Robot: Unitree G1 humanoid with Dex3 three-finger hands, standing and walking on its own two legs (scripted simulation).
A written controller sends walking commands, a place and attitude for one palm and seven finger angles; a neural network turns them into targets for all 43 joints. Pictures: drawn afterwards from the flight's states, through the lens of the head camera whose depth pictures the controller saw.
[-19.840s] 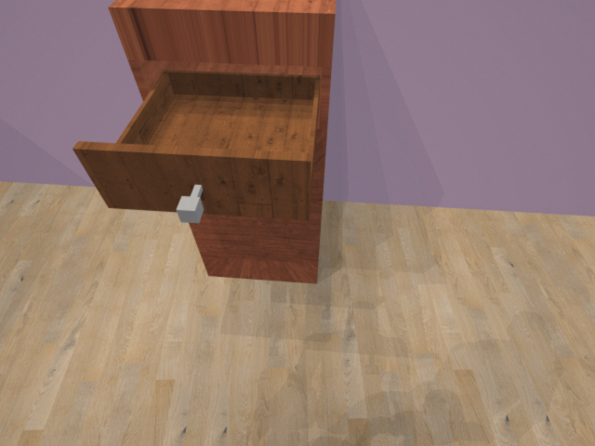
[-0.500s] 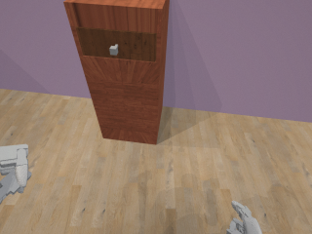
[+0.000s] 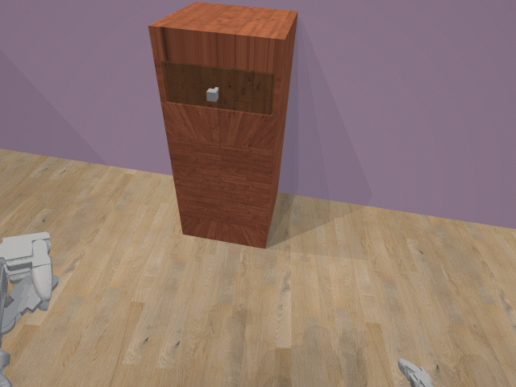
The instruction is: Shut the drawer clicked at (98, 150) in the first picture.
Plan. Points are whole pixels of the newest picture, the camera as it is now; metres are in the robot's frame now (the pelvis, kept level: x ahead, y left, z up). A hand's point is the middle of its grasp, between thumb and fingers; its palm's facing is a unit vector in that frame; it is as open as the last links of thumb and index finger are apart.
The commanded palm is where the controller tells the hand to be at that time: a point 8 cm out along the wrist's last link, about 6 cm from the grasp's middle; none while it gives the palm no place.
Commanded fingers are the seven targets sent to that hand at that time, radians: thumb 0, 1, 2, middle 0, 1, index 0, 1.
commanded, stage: stop stepping back and stand still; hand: left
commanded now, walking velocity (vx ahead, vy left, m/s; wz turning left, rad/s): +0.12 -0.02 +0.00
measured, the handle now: (214, 93) +1.01 +0.21 +0.04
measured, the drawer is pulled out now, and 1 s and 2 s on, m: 0.00 0.00 0.00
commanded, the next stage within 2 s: let the arm hang, fingers relaxed in 1.00 s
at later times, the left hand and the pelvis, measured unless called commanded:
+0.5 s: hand (27, 308) +0.15 +0.25 +0.18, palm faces +0.46 -0.76 -0.46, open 3.2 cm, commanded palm +0.08 +0.29 +0.18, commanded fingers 0.00 0.90 0.90 -1.40 -1.60 -1.40 -1.60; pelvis -0.03 +0.00 +0.00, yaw +3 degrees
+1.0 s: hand (43, 286) +0.18 +0.26 +0.17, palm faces +0.37 -0.79 -0.48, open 3.2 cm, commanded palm +0.11 +0.30 +0.18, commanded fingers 0.00 0.90 0.90 -1.40 -1.60 -1.40 -1.60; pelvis -0.01 +0.01 +0.01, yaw +2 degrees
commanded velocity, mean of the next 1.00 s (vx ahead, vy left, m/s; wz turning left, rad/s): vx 0.05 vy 0.01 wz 0.00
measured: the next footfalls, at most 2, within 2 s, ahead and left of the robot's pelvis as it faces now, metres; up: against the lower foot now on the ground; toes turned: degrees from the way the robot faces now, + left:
right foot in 0.20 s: +0.07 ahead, -0.10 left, +0.00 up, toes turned +1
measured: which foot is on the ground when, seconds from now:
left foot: down 0.00-1.00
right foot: down 0.00-0.00, up 0.02-0.18, down 0.20-1.00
